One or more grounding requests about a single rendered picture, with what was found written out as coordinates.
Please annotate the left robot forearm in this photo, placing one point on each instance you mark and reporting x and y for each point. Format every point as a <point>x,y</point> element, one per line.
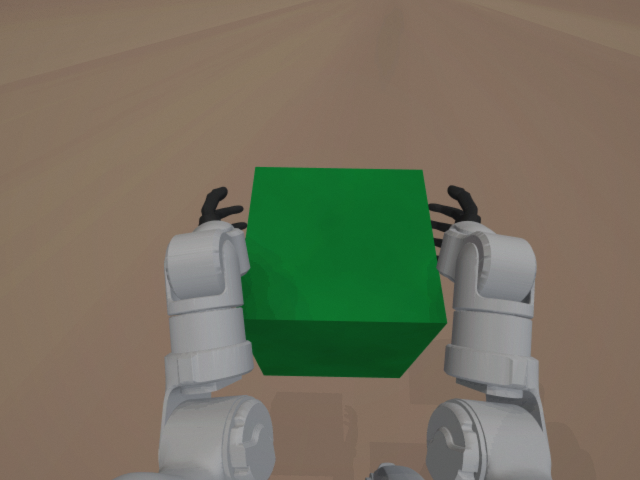
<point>209,350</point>

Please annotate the robot right upper arm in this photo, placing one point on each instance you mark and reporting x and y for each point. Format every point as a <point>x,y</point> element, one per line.
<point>479,440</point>

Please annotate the right robot hand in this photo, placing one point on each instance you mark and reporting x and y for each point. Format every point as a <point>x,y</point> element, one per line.
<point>469,212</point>

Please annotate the robot left upper arm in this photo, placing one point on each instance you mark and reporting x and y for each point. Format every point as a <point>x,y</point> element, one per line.
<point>220,438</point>

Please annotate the left robot hand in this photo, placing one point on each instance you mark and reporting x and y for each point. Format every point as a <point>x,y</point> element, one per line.
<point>209,212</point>

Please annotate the carton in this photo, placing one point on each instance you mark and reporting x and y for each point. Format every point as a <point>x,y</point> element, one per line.
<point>343,279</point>

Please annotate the right robot forearm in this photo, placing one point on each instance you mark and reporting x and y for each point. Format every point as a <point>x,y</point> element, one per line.
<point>494,284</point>

